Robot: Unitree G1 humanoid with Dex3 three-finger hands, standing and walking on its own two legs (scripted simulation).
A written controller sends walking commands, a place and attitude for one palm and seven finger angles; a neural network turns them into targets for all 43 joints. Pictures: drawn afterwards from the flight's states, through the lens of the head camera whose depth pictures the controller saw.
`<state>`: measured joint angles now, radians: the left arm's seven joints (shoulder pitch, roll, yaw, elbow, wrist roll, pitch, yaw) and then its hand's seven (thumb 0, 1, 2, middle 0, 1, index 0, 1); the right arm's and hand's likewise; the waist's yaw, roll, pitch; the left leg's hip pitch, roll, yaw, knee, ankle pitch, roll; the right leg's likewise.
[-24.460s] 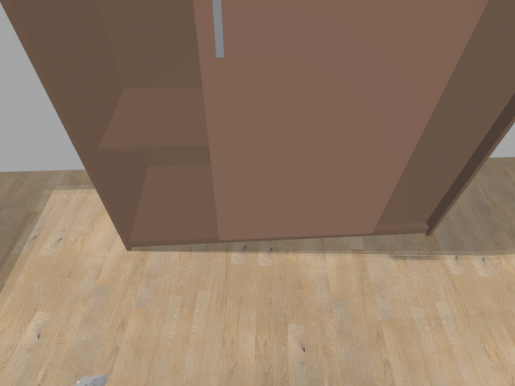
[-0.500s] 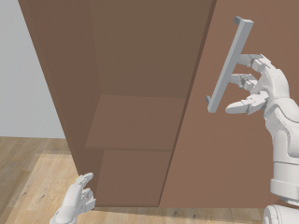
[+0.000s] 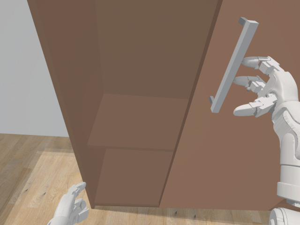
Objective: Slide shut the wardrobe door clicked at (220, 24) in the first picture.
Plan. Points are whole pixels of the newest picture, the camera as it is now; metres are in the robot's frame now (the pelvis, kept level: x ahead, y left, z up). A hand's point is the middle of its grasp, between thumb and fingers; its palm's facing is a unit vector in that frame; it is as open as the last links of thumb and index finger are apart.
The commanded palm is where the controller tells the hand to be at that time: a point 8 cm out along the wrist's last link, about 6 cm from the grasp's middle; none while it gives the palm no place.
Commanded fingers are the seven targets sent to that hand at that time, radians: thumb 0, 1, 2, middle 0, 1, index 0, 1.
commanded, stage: move the hooked fingers beside the handle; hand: right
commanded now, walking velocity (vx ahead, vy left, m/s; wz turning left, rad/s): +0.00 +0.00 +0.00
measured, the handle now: (227, 70) +0.43 -0.17 +0.27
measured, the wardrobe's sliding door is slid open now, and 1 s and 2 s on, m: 0.41 0.41 0.41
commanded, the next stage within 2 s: feel for the door with the fingertips in 1.78 s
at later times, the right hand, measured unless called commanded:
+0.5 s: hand (255, 90) +0.35 -0.21 +0.27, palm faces +0.03 +1.00 -0.08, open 14.0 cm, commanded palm +0.33 -0.26 +0.26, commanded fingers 0.00 0.50 -0.30 0.30 1.20 0.30 1.20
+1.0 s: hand (261, 90) +0.35 -0.22 +0.26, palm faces +0.02 +1.00 -0.09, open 14.0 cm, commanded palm +0.33 -0.28 +0.26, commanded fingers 0.00 0.50 -0.30 0.30 1.20 0.30 1.20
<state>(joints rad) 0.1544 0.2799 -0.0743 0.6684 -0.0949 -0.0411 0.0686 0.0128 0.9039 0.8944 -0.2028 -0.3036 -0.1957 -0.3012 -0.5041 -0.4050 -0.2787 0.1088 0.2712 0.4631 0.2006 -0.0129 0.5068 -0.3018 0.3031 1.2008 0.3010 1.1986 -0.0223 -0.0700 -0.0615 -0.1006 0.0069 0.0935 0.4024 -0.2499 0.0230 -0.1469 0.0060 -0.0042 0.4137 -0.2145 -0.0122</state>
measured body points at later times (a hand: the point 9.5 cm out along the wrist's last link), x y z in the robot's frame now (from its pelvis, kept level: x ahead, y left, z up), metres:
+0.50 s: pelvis +0.00 +0.00 +0.00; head -0.04 +0.03 +0.45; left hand +0.20 +0.24 -0.08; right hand +0.34 -0.26 +0.27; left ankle -0.02 +0.10 -0.74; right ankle +0.01 -0.11 -0.74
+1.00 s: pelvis +0.01 +0.00 +0.00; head -0.03 +0.02 +0.45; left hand +0.20 +0.23 -0.08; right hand +0.35 -0.28 +0.27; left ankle -0.02 +0.10 -0.74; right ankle +0.01 -0.11 -0.74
